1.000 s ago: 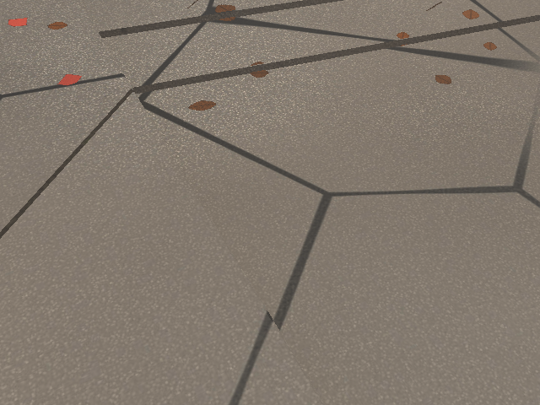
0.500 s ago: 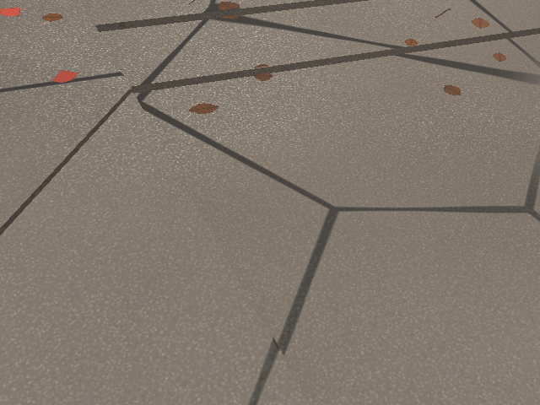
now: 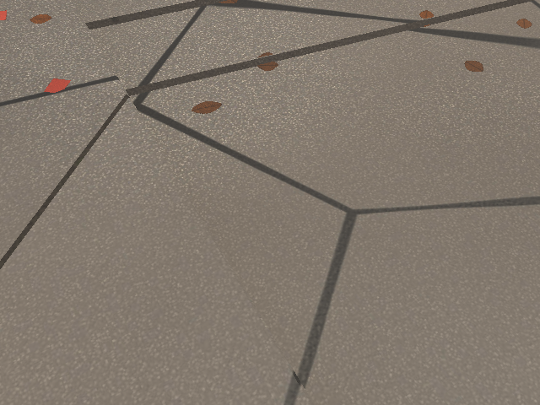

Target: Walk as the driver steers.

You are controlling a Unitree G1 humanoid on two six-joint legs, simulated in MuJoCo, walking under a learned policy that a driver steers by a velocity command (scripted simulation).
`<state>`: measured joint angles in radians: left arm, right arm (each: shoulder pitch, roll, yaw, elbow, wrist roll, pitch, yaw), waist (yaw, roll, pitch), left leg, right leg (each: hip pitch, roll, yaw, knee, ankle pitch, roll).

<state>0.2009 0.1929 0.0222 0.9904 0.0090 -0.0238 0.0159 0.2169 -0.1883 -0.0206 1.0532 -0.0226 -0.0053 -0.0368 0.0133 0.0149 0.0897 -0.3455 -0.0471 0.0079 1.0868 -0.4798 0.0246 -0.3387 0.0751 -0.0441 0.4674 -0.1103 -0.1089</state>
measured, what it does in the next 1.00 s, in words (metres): walks ahead, turning right: left foot, then right foot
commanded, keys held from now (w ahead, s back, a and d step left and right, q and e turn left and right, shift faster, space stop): e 0.10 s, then w+e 0.90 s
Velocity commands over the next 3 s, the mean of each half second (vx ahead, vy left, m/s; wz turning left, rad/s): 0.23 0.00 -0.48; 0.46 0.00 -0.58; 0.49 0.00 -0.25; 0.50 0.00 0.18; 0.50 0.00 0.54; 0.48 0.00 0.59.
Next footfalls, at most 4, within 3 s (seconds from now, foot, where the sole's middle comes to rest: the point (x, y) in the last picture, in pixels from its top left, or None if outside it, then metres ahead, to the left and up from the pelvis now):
0.28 left None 0.07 0.12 -0.77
0.76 right None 0.14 -0.12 -0.77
1.34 left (373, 365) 0.61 -0.22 -0.92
1.78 right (479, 337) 0.69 -0.53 -0.92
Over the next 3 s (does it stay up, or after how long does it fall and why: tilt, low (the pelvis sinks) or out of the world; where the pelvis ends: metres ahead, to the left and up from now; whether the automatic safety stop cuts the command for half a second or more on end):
stays up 1.23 -0.62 -0.15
